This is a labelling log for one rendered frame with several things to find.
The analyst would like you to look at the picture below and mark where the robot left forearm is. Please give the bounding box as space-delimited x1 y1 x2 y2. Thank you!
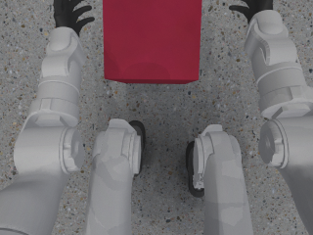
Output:
14 26 86 170

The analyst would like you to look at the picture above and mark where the left robot upper arm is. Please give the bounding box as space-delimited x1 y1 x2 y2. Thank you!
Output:
0 125 85 235

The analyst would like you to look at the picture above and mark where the carton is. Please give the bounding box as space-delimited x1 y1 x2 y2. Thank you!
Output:
103 0 202 84

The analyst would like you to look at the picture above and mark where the robot left hand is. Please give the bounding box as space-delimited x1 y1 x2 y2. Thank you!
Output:
53 0 95 37

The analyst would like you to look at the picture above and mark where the left robot shin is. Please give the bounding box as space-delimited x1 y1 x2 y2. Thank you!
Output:
91 118 136 163

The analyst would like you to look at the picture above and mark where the right robot upper arm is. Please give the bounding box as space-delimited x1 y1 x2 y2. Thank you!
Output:
258 116 313 235

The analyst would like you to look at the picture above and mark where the robot right hand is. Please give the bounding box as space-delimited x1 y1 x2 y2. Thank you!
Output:
229 0 274 24

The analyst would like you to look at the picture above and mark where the left robot foot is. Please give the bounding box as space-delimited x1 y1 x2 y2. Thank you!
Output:
129 120 146 177

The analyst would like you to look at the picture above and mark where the robot right forearm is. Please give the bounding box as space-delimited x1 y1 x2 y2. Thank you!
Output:
244 10 313 119

